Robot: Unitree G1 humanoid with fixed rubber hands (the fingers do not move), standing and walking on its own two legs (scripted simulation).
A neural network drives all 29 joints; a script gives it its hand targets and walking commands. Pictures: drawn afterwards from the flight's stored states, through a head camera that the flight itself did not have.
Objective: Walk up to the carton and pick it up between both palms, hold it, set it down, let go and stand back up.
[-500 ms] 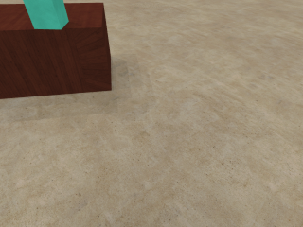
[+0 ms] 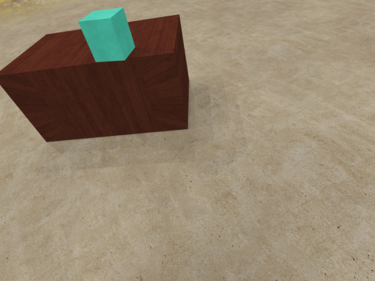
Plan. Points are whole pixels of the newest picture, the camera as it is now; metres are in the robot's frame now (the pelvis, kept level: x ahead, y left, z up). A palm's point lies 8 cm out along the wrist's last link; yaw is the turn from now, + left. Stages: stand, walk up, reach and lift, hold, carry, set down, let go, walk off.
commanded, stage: walk up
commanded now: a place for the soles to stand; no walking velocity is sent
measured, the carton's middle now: (109, 35) +1.54 +0.55 +0.02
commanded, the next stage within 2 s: none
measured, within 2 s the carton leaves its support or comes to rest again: neither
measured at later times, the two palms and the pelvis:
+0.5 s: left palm (68, 243) +0.28 +0.39 -0.12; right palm (254, 197) +0.37 -0.13 -0.09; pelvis +0.26 +0.12 +0.00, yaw +7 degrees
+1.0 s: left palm (82, 163) +0.54 +0.42 -0.08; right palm (233, 158) +0.55 -0.10 -0.13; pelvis +0.49 +0.16 +0.00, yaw +4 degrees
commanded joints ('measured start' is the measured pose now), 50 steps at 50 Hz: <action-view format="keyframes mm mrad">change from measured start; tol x32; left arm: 1 -42 198 46 -44 2 -45 3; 50 -69 162 61 -77 -16 -16 15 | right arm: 1 21 -27 -15 -93 28 -18 32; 50 93 -33 -25 -126 13 -9 9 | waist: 1 -47 -239 94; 14 -29 -242 68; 18 -159 235 -200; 50 -44 -190 83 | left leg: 1 -186 91 -69 -91 138 -23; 16 402 21 86 -714 157 97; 18 734 304 -492 -841 -148 227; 20 593 366 -667 -1046 -282 294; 23 309 291 -264 -942 357 164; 32 244 211 -89 -1056 282 167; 41 170 121 65 -436 416 68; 44 -251 13 4 144 -205 13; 50 -93 101 -25 -27 75 -8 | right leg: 1 29 -235 266 -479 -141 -163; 13 175 -275 28 -396 195 -167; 21 -394 -3 223 754 -125 -40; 40 103 96 74 -85 215 -55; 44 445 -437 1061 -382 -498 -362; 50 -41 -151 397 -410 -66 -150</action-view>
